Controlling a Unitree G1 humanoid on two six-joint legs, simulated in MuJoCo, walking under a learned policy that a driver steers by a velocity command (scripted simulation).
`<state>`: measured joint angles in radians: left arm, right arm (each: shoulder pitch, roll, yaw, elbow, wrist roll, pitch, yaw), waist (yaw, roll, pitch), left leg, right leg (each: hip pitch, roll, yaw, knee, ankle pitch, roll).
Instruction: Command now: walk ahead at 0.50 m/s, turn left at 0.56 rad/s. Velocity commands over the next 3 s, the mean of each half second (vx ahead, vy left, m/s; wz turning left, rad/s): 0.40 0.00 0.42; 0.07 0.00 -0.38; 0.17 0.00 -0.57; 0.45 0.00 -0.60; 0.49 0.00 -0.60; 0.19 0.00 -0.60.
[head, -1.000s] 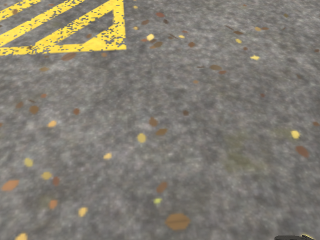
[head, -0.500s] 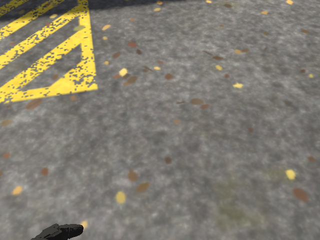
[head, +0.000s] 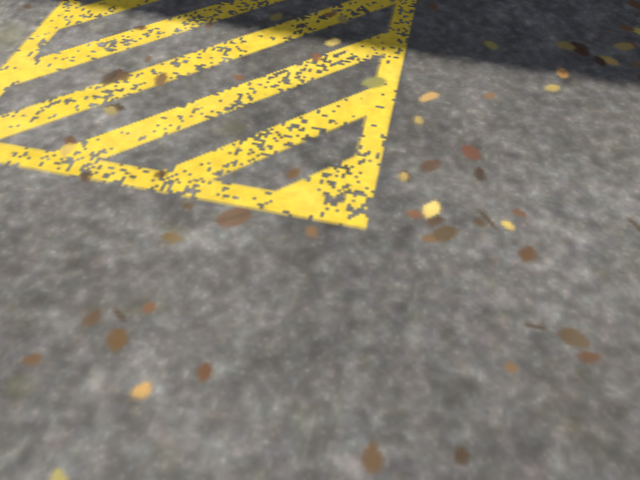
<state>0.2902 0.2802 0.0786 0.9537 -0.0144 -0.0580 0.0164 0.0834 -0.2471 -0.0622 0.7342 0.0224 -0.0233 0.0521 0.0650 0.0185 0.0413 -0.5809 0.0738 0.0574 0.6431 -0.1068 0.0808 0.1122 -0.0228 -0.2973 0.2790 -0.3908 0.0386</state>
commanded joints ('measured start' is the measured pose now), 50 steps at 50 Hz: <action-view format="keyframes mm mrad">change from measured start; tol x32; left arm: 1 -57 216 47 -63 -16 15 10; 50 -48 177 59 -246 -2 92 10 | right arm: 1 172 -160 -67 -40 6 -5 0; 50 15 -152 -32 -113 -50 -7 -98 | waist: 1 -166 -92 -104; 3 -141 242 -238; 27 -76 -264 -371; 50 -11 96 -84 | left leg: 1 266 -116 82 -53 -65 74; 4 992 278 -918 -338 -262 381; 15 321 15 -262 -380 393 164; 24 508 61 -240 -140 464 62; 26 335 -84 -173 214 178 -34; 27 131 -163 -131 492 -465 -110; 29 -11 -118 -183 637 -514 -133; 50 392 204 -344 -337 102 94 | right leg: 1 -39 -249 41 336 1088 -124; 4 -848 66 337 1140 -228 -14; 24 -482 22 306 171 494 -92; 27 73 -329 768 207 1160 -397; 32 -327 -199 749 2 262 -286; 44 -453 -74 753 30 73 -193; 50 -731 94 430 863 -66 10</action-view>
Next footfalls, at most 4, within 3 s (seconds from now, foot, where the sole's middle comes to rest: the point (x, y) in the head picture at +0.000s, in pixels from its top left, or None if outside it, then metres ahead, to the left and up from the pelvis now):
0.04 left None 0.19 0.10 -0.76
0.50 right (366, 474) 0.47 -0.04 -0.76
0.90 left None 0.41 0.18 -0.76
1.34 right None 0.35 -0.07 -0.76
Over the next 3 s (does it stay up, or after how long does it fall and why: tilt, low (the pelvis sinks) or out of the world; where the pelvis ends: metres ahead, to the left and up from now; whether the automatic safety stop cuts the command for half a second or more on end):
stays up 0.92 -0.44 0.01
